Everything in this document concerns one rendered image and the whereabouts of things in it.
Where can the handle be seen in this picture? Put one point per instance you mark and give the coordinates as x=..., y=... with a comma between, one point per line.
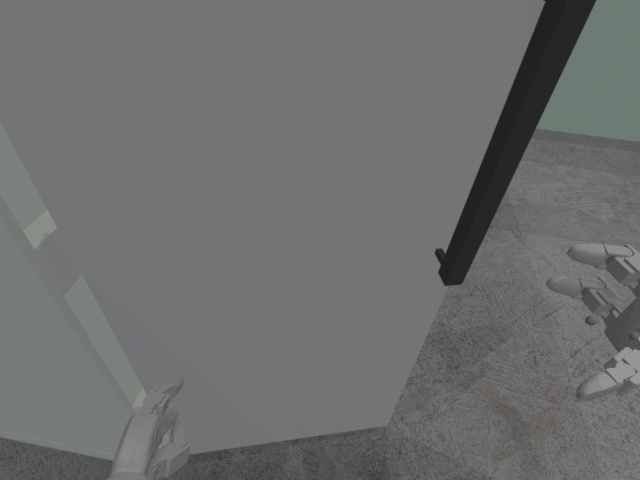
x=555, y=35

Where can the fridge door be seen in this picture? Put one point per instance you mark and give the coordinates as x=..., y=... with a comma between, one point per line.
x=254, y=190

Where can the robot left hand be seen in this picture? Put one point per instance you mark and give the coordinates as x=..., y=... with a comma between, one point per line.
x=144, y=433

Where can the robot right hand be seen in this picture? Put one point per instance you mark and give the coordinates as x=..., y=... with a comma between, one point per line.
x=622, y=372

